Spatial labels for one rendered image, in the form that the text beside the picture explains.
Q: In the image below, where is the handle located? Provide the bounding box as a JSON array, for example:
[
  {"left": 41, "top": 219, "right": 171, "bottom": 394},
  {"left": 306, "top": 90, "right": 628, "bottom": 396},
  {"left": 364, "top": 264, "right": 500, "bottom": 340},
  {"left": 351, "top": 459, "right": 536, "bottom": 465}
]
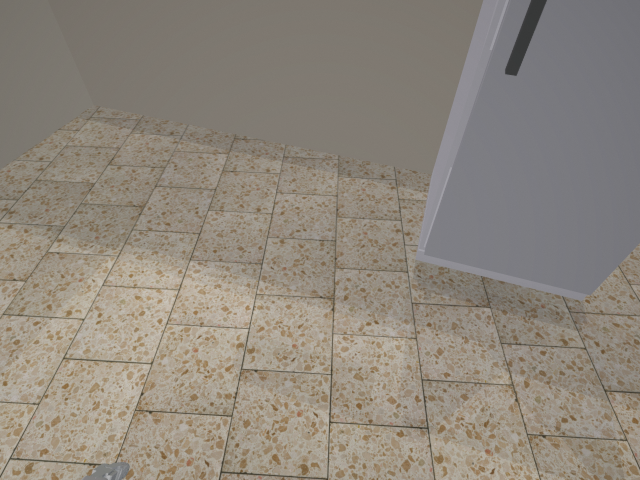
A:
[{"left": 505, "top": 0, "right": 547, "bottom": 76}]

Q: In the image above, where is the fridge door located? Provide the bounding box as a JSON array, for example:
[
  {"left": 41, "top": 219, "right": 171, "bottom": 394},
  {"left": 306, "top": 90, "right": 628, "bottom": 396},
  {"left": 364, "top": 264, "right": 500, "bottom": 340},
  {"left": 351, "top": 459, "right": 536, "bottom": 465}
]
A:
[{"left": 424, "top": 0, "right": 640, "bottom": 295}]

